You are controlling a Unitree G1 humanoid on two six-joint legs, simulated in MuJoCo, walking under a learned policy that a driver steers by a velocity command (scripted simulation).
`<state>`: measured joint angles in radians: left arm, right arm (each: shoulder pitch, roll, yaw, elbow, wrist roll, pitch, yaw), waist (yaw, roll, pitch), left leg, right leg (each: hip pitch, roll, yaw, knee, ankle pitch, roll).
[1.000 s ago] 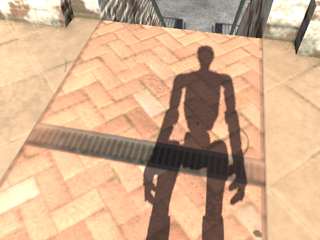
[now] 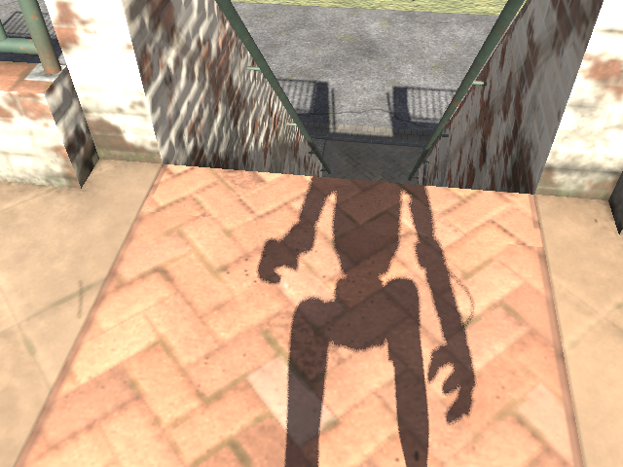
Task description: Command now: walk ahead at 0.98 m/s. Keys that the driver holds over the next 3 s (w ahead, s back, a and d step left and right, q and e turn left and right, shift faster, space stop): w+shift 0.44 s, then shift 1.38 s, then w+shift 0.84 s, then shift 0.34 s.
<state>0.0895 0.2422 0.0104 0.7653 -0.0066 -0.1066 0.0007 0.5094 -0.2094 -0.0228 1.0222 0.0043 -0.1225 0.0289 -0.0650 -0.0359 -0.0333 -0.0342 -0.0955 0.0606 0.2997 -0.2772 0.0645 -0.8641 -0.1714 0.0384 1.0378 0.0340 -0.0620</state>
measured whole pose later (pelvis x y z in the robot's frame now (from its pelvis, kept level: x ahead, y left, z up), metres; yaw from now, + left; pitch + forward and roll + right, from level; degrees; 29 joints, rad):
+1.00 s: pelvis +0.73 -0.01 -0.01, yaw +0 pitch +0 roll +1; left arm 0.17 0.24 0.03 0.87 0.01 0.00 0.05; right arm 0.20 -0.22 -0.01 0.92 -0.03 -0.06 0.02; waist -0.03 -0.03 0.02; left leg -0.36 -0.08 0.05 0.40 -0.05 0.09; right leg -0.45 -0.07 0.08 0.75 -0.31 0.03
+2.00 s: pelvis +0.82 -0.04 +0.00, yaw +0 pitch +1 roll +0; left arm 0.38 0.17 0.06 1.06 -0.02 -0.07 0.04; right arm 0.25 -0.20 -0.06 1.07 0.04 -0.06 -0.03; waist 0.01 0.00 -0.03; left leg -0.31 -0.01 0.02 0.59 -0.38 0.05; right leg -0.18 0.00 -0.01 0.52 -0.39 -0.05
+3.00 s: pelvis +1.41 -0.04 -0.03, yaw -1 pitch +0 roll -3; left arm 0.45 0.21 0.04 0.91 -0.01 -0.04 0.07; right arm 0.18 -0.27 -0.04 0.83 0.03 -0.02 0.04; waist 0.05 0.03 0.02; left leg -0.78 0.06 -0.14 0.96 -0.02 0.04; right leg -0.16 0.05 -0.02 0.70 -0.54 -0.01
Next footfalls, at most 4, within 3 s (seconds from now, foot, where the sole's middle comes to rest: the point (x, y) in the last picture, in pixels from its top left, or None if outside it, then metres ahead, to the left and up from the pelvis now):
0.20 right None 0.44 -0.13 -0.78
0.68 left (279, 342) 0.87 0.07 -0.78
1.08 right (373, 356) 0.81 -0.16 -0.78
2.58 right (348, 206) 1.35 -0.16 -0.78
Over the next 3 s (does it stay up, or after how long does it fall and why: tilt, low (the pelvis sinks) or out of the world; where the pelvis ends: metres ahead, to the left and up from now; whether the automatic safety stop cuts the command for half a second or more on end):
stays up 1.41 -0.04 -0.03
